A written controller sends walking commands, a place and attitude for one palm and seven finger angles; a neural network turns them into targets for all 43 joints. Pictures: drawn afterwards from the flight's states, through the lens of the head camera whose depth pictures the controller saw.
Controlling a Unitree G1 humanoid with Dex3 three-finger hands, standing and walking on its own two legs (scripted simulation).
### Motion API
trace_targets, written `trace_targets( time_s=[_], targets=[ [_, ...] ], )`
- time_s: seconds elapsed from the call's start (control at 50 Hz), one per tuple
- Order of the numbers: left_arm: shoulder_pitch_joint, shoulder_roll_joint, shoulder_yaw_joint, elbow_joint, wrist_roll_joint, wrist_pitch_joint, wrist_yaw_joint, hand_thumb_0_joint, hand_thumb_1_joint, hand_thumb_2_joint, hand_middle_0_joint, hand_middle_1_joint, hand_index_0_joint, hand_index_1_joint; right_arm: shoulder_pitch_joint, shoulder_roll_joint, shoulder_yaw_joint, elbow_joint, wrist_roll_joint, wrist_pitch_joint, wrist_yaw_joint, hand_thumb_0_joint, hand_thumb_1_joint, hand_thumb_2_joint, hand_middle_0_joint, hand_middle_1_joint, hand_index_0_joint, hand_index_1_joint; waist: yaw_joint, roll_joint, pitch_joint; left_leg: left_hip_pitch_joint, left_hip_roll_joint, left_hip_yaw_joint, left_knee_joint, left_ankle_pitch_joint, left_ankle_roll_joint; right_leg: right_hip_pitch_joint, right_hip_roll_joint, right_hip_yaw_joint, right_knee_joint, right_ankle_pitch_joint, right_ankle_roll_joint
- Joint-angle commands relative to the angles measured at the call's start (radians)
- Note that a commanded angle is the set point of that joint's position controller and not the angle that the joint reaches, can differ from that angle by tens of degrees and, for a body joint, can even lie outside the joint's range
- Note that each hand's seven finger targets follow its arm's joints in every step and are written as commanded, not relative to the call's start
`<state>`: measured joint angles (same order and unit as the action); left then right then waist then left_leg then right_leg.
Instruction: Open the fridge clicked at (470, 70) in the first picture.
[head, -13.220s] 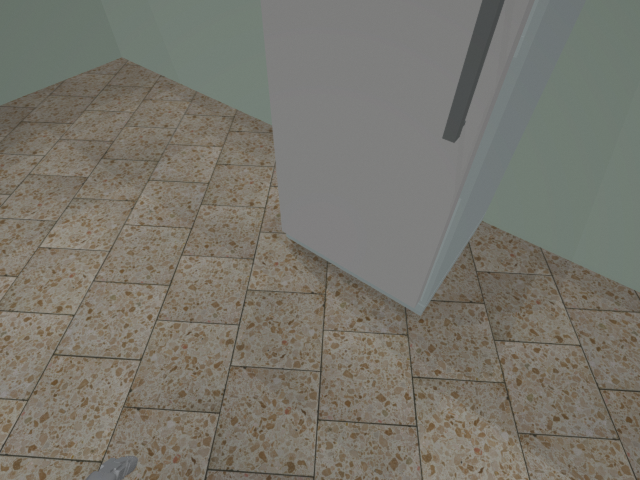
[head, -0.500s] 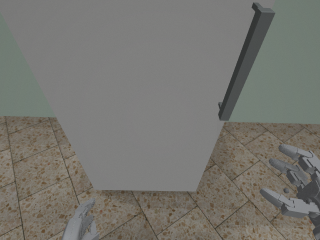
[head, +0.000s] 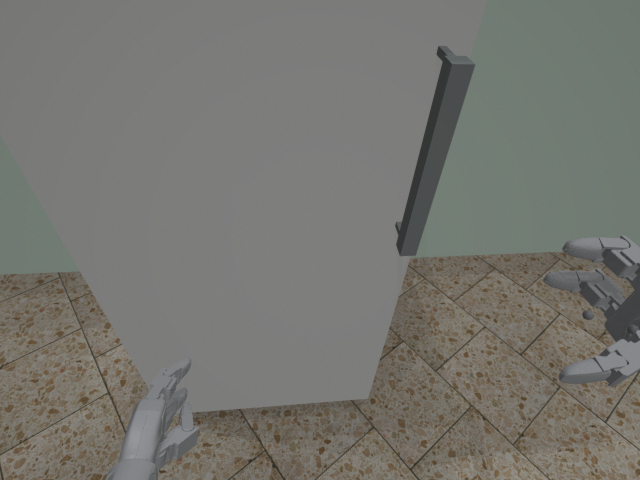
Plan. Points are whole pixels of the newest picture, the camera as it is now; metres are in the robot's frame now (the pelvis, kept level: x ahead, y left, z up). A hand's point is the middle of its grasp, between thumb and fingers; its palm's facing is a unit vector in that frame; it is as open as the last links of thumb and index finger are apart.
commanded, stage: raise the hand to about handle height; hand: right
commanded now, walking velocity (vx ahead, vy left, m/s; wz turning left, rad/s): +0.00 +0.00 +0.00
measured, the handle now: (422, 164) +0.49 -0.14 +0.18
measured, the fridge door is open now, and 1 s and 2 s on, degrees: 0 0 0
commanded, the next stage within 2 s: move the hooked fingers beside the handle in 0.74 s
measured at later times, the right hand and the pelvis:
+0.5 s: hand (578, 267) +0.28 -0.26 +0.19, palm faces -0.05 +0.99 -0.11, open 14.0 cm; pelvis +0.01 +0.01 +0.01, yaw +1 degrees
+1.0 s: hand (595, 254) +0.30 -0.28 +0.20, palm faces +0.04 +1.00 -0.08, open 14.0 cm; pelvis +0.01 +0.01 +0.01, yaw +0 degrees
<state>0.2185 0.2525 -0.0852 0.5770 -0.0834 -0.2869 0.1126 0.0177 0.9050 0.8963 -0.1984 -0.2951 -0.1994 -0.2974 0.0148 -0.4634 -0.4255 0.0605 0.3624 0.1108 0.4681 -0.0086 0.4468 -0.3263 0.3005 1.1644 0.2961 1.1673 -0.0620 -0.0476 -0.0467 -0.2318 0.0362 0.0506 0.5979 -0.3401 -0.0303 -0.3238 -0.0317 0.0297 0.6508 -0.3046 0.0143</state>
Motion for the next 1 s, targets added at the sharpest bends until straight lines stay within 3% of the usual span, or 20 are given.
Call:
trace_targets(
  time_s=[0.0,0.04,0.06,0.1,0.2,0.26,0.28,0.32,0.36,0.38,0.46,0.52,0.58,0.64,0.66,0.74,0.76,0.82,0.92,0.98],
  targets=[
    [-0.109,0.125,0.054,-0.168,0.002,-0.044,0.011,0.0,0.9,0.9,-0.2,-0.3,-0.2,-0.3,-0.384,-0.288,-0.103,-0.297,0.013,-0.04,0.017,0.0,0.5,-0.3,0.3,1.2,0.3,1.2,0.022,-0.056,-0.141,-0.05,-0.057,0.013,-0.125,0.155,0.039,0.168,0.037,-0.002,-0.133,0.136,-0.042],
    [-0.115,0.117,0.048,-0.168,0.009,-0.051,0.013,0.0,0.9,0.9,-0.2,-0.3,-0.2,-0.3,-0.415,-0.335,-0.162,-0.347,0.021,-0.081,0.005,0.0,0.5,-0.3,0.3,1.2,0.3,1.2,0.013,-0.088,-0.202,-0.018,-0.06,0.017,-0.123,0.179,0.043,0.212,0.037,0.0,-0.139,0.167,-0.038],
    [-0.112,0.118,0.043,-0.156,0.013,-0.052,0.012,0.0,0.9,0.9,-0.2,-0.3,-0.2,-0.3,-0.405,-0.364,-0.192,-0.339,0.027,-0.094,-0.001,0.0,0.5,-0.3,0.3,1.2,0.3,1.2,0.007,-0.057,-0.201,0.004,-0.063,0.017,-0.132,0.194,0.044,0.206,0.034,-0.003,-0.138,0.182,-0.038],
    [-0.114,0.116,0.042,-0.144,0.012,-0.055,0.012,0.0,0.9,0.9,-0.2,-0.3,-0.2,-0.3,-0.405,-0.362,-0.216,-0.296,0.035,-0.103,0.002,0.0,0.5,-0.3,0.3,1.2,0.3,1.2,0.006,-0.095,-0.201,0.013,-0.058,0.021,-0.132,0.22,0.046,0.216,0.037,-0.007,-0.148,0.191,-0.036],
    [-0.108,0.138,0.044,-0.115,-0.009,-0.029,0.011,0.0,0.9,0.9,-0.2,-0.3,-0.2,-0.3,-0.43,-0.339,-0.16,-0.025,0.019,0.034,0.044,0.0,0.5,-0.3,0.3,1.2,0.3,1.2,0.015,-0.061,-0.044,-0.047,-0.046,0.018,-0.172,0.181,0.039,0.151,0.035,-0.006,-0.182,0.13,-0.034],
    [-0.104,0.145,0.049,-0.131,-0.019,-0.016,0.003,0.0,0.9,0.9,-0.2,-0.3,-0.2,-0.3,-0.416,-0.269,-0.065,0.049,0.004,0.101,0.073,0.0,0.5,-0.3,0.3,1.2,0.3,1.2,0.024,0.01,-0.019,-0.062,-0.043,0.013,-0.178,0.177,0.037,0.138,0.034,-0.003,-0.178,0.132,-0.037],
    [-0.104,0.151,0.052,-0.139,-0.02,-0.013,-0.002,0.0,0.9,0.9,-0.2,-0.3,-0.2,-0.3,-0.407,-0.278,-0.068,0.042,0.005,0.111,0.085,0.0,0.5,-0.3,0.3,1.2,0.3,1.2,0.023,0.021,-0.047,-0.056,-0.039,0.011,-0.171,0.19,0.035,0.141,0.037,-0.005,-0.172,0.139,-0.039],
    [-0.118,0.151,0.057,-0.161,-0.019,-0.01,-0.006,0.0,0.9,0.9,-0.2,-0.3,-0.2,-0.3,-0.422,-0.305,-0.09,-0.049,0.009,0.097,0.097,0.0,0.5,-0.3,0.3,1.2,0.3,1.2,0.017,0.021,-0.142,-0.031,-0.04,0.008,-0.152,0.223,0.035,0.176,0.044,-0.01,-0.152,0.174,-0.044],
    [-0.132,0.141,0.057,-0.174,-0.011,-0.012,-0.01,0.0,0.9,0.9,-0.2,-0.3,-0.2,-0.3,-0.432,-0.361,-0.149,-0.159,0.023,0.048,0.088,0.0,0.5,-0.3,0.3,1.2,0.3,1.2,0.006,0.038,-0.198,0.011,-0.041,0.002,-0.147,0.251,0.038,0.198,0.043,-0.014,-0.138,0.213,-0.045],
    [-0.136,0.137,0.057,-0.179,-0.007,-0.016,-0.012,0.0,0.9,0.9,-0.2,-0.3,-0.2,-0.3,-0.449,-0.394,-0.194,-0.221,0.029,0.017,0.076,0.0,0.5,-0.3,0.3,1.2,0.3,1.2,-0.001,0.013,-0.246,0.029,-0.043,0.002,-0.141,0.266,0.038,0.218,0.046,-0.016,-0.136,0.23,-0.046],
    [-0.125,0.127,0.057,-0.162,0.006,-0.031,-0.009,0.0,0.9,0.9,-0.2,-0.3,-0.2,-0.3,-0.405,-0.454,-0.301,-0.264,0.041,-0.058,0.018,0.0,0.5,-0.3,0.3,1.2,0.3,1.2,-0.021,-0.05,-0.225,0.041,-0.051,0.014,-0.142,0.289,0.043,0.222,0.041,-0.028,-0.144,0.254,-0.043],
    [-0.117,0.125,0.056,-0.146,-0.001,-0.027,-0.003,0.0,0.9,0.9,-0.2,-0.3,-0.2,-0.3,-0.419,-0.376,-0.24,-0.183,0.02,-0.019,-0.002,0.0,0.5,-0.3,0.3,1.2,0.3,1.2,0.0,-0.125,-0.123,-0.009,-0.046,0.025,-0.142,0.271,0.044,0.201,0.037,-0.032,-0.167,0.226,-0.035],
    [-0.101,0.138,0.06,-0.137,-0.01,-0.014,0.002,0.0,0.9,0.9,-0.2,-0.3,-0.2,-0.3,-0.424,-0.317,-0.152,-0.093,0.003,0.053,0.01,0.0,0.5,-0.3,0.3,1.2,0.3,1.2,0.021,-0.065,-0.064,-0.04,-0.043,0.017,-0.165,0.25,0.036,0.182,0.033,-0.031,-0.172,0.191,-0.038],
    [-0.101,0.142,0.063,-0.146,-0.014,-0.011,0.006,0.0,0.9,0.9,-0.2,-0.3,-0.2,-0.3,-0.445,-0.294,-0.096,-0.087,-0.008,0.089,0.041,0.0,0.5,-0.3,0.3,1.2,0.3,1.2,0.032,-0.047,-0.09,-0.046,-0.04,0.012,-0.16,0.257,0.031,0.197,0.036,-0.026,-0.161,0.191,-0.043],
    [-0.104,0.142,0.063,-0.149,-0.014,-0.009,0.004,0.0,0.9,0.9,-0.2,-0.3,-0.2,-0.3,-0.443,-0.294,-0.091,-0.113,-0.001,0.081,0.049,0.0,0.5,-0.3,0.3,1.2,0.3,1.2,0.031,0.004,-0.107,-0.025,-0.04,0.006,-0.164,0.286,0.03,0.203,0.033,-0.026,-0.152,0.214,-0.046],
    [-0.126,0.132,0.06,-0.163,-0.006,-0.014,0.003,0.0,0.9,0.9,-0.2,-0.3,-0.2,-0.3,-0.456,-0.368,-0.182,-0.206,0.016,0.02,0.054,0.0,0.5,-0.3,0.3,1.2,0.3,1.2,0.013,-0.004,-0.217,0.016,-0.044,0.012,-0.136,0.331,0.034,0.243,0.043,-0.023,-0.139,0.261,-0.048],
    [-0.124,0.132,0.059,-0.156,-0.002,-0.012,0.0,0.0,0.9,0.9,-0.2,-0.3,-0.2,-0.3,-0.429,-0.396,-0.214,-0.204,0.025,0.006,0.048,0.0,0.5,-0.3,0.3,1.2,0.3,1.2,0.004,0.012,-0.21,0.029,-0.046,0.007,-0.145,0.34,0.034,0.231,0.04,-0.026,-0.132,0.269,-0.048],
    [-0.128,0.126,0.059,-0.148,-0.003,-0.011,0.002,0.0,0.9,0.9,-0.2,-0.3,-0.2,-0.3,-0.421,-0.374,-0.227,-0.174,0.034,-0.011,0.037,0.0,0.5,-0.3,0.3,1.2,0.3,1.2,0.007,-0.03,-0.18,0.012,-0.046,0.016,-0.138,0.341,0.034,0.225,0.039,-0.033,-0.141,0.261,-0.043],
    [-0.111,0.135,0.061,-0.133,-0.011,0.0,0.006,0.0,0.9,0.9,-0.2,-0.3,-0.2,-0.3,-0.466,-0.328,-0.146,-0.057,0.003,0.045,0.028,0.0,0.5,-0.3,0.3,1.2,0.3,1.2,0.028,-0.051,-0.092,-0.047,-0.04,0.013,-0.156,0.273,0.03,0.191,0.035,-0.033,-0.156,0.203,-0.04],
    [-0.11,0.139,0.061,-0.135,-0.013,0.004,0.01,0.0,0.9,0.9,-0.2,-0.3,-0.2,-0.3,-0.543,-0.302,-0.083,-0.062,-0.013,0.054,0.036,0.0,0.5,-0.3,0.3,1.2,0.3,1.2,0.045,-0.054,-0.095,-0.057,-0.037,0.006,-0.163,0.25,0.031,0.198,0.034,-0.028,-0.155,0.187,-0.043]
  ],
)
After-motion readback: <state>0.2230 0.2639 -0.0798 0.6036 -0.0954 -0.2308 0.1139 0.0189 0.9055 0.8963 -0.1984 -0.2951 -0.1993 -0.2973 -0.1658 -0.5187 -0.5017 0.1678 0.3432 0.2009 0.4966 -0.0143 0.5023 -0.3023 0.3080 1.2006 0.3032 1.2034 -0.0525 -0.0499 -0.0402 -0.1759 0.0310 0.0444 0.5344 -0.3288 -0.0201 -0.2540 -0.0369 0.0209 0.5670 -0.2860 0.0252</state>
